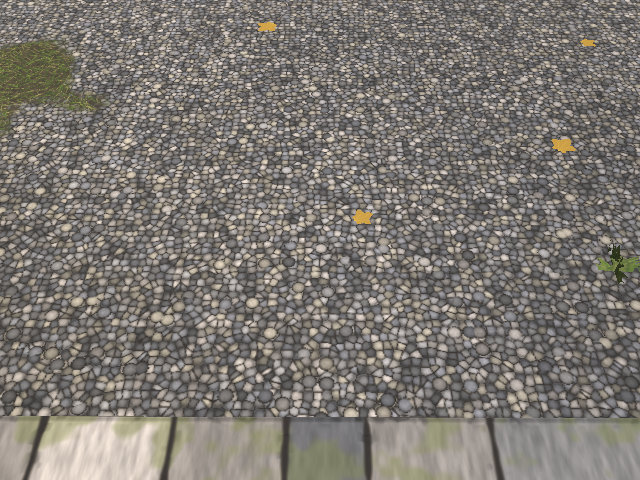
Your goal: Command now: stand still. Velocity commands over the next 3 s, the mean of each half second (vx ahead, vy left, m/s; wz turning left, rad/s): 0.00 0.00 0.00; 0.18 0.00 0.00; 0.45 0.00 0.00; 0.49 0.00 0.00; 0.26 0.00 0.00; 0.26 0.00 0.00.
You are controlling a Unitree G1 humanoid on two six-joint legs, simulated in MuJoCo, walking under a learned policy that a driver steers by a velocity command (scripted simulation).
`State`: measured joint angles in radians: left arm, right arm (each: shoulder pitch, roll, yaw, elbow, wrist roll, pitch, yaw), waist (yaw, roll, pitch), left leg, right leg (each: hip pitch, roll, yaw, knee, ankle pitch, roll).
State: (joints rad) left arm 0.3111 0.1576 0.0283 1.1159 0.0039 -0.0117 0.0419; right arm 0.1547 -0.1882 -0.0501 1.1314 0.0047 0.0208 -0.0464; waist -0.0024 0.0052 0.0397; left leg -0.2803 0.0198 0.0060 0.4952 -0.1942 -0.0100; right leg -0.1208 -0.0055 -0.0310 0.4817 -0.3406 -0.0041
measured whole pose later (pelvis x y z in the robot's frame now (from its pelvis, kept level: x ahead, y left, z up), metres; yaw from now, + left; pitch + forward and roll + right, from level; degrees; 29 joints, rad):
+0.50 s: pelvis +0.00 +0.00 +0.00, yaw +0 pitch -1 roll +0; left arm 0.36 0.14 0.02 1.11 0.00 -0.01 0.04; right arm 0.19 -0.17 -0.04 1.15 0.01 0.02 -0.05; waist 0.00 0.00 0.04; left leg -0.28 0.02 0.00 0.49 -0.19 -0.01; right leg -0.12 0.00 -0.04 0.47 -0.34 -0.01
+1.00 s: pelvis +0.09 +0.04 -0.01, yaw +0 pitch +1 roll +0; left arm 0.41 0.22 0.05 1.06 -0.05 -0.07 0.02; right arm 0.29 -0.20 -0.07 1.10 0.02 -0.11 0.01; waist -0.02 -0.04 -0.01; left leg -0.26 -0.01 0.09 0.58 -0.34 0.06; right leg -0.34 -0.02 0.04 1.12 -0.43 -0.06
